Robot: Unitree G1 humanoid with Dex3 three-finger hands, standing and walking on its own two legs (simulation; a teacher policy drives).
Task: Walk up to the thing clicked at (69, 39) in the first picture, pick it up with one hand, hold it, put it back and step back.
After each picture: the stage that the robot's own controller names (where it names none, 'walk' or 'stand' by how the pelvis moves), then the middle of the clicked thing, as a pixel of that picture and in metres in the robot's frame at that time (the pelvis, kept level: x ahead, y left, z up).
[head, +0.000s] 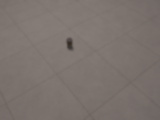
stand; (69, 43) +1.33 +0.14 -0.72
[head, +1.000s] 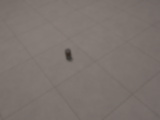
walk; (68, 54) +1.23 +0.24 -0.72
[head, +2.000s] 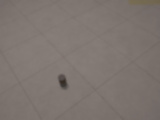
walk; (62, 80) +0.81 +0.25 -0.71
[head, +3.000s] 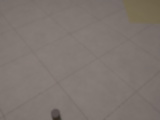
walk; (56, 116) +0.50 +0.20 -0.69
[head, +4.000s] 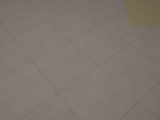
stand; out of the picture +0.41 +0.21 -0.72
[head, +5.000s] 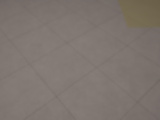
walk; out of the picture +0.40 +0.22 -0.72
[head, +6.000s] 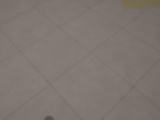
stand; out of the picture +0.37 +0.25 -0.69
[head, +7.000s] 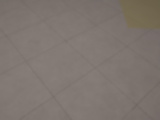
stand; out of the picture +0.36 +0.20 -0.71
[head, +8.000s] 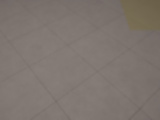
stand; out of the picture +0.34 +0.21 -0.73
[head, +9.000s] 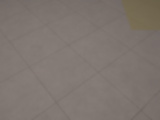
stand; out of the picture +0.32 +0.21 -0.73
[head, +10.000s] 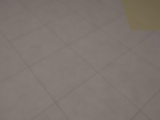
stand; out of the picture +0.32 +0.22 -0.73
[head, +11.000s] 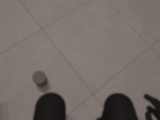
go down; (40, 79) +0.40 +0.20 -0.42
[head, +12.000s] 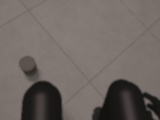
go down; (28, 66) +0.42 +0.22 -0.31
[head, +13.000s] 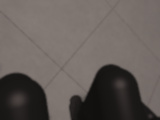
close in; out of the picture +0.41 +0.25 -0.23
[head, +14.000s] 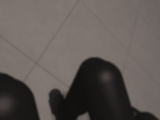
close; out of the picture +0.41 +0.27 -0.22
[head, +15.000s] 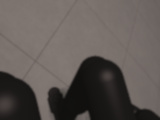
lift; out of the picture +0.39 +0.26 -0.22
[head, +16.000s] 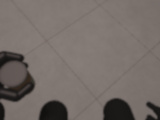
lift; (19, 79) +0.33 +0.20 -0.01
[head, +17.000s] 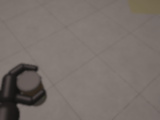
hold; (33, 89) +0.32 +0.17 +0.01
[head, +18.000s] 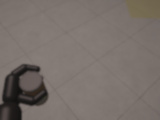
hold; (35, 89) +0.32 +0.17 +0.01
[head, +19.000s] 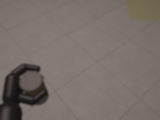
hold; (35, 89) +0.32 +0.17 +0.02
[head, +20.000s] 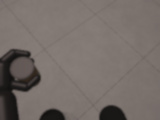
crouch; (27, 73) +0.37 +0.18 -0.05
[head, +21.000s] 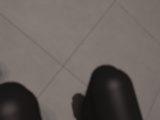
lower; out of the picture +0.44 +0.26 -0.15
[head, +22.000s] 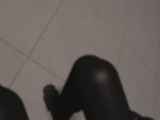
lower; out of the picture +0.42 +0.28 -0.23
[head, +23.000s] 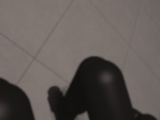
lower; out of the picture +0.41 +0.29 -0.22
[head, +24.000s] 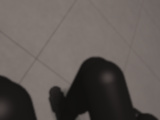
lower; out of the picture +0.41 +0.29 -0.22
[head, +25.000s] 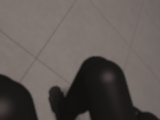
lower; out of the picture +0.40 +0.29 -0.22
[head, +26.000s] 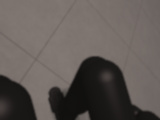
open; out of the picture +0.41 +0.28 -0.23
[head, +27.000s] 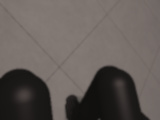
stand; out of the picture +0.41 +0.27 -0.24
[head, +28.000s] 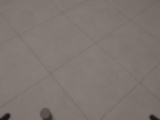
stand; (46, 115) +0.38 +0.21 -0.60
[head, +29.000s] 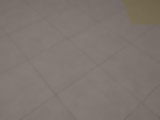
stand; out of the picture +0.36 +0.21 -0.67
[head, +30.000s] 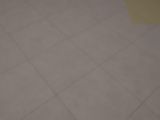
stand; out of the picture +0.36 +0.21 -0.67
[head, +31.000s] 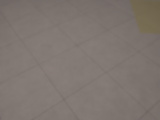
stand; out of the picture +0.37 +0.20 -0.72
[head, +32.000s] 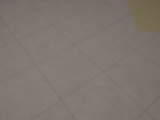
stand; out of the picture +0.35 +0.22 -0.73
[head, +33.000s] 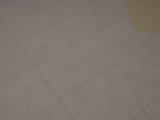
stand; out of the picture +0.36 +0.22 -0.73
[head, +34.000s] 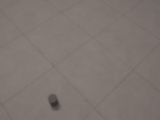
walk; (53, 100) +0.48 +0.21 -0.70
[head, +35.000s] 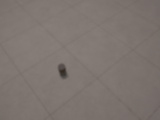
walk; (62, 70) +0.85 +0.23 -0.70
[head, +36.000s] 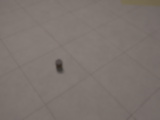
stand; (59, 65) +1.01 +0.20 -0.71
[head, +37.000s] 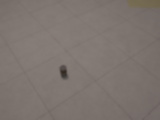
stand; (63, 71) +0.96 +0.20 -0.72
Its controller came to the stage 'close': yes
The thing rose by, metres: 0.73
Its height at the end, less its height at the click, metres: +0.00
